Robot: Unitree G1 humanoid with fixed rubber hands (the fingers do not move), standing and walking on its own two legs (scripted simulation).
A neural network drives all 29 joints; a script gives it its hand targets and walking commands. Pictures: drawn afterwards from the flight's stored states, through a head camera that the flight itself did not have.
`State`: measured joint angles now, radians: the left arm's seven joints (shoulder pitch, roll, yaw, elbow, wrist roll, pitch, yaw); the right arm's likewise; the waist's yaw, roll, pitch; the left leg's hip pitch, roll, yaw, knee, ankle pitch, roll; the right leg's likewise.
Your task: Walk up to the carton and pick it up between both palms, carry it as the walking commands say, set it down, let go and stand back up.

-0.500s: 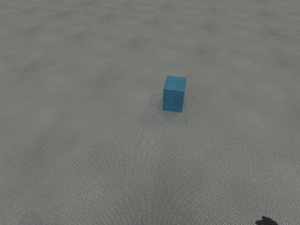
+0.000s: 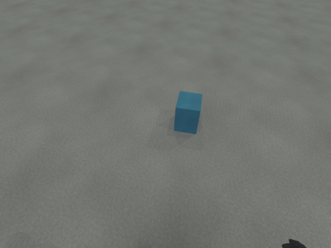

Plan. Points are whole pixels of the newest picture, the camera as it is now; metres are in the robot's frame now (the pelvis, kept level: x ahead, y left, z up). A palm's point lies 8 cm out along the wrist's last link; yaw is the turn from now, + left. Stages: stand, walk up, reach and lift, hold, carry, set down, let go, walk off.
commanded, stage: walk up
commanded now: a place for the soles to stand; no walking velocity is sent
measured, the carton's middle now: (187, 112) +1.29 -0.17 -0.63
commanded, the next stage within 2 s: none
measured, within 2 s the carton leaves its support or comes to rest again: neither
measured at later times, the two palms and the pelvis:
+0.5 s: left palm (50, 220) +0.23 +0.31 -0.08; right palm (294, 215) +0.25 -0.33 -0.07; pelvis +0.14 -0.01 +0.00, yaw -1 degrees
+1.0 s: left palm (75, 173) +0.37 +0.30 -0.08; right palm (275, 166) +0.42 -0.34 -0.08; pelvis +0.31 -0.02 -0.01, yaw -3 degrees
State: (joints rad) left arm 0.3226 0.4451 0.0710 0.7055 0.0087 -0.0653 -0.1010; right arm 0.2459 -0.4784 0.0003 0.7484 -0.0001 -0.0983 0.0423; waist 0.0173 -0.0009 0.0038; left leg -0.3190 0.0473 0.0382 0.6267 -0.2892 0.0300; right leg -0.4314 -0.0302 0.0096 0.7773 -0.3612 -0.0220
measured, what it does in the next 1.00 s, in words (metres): walks ahead: right foot, then left foot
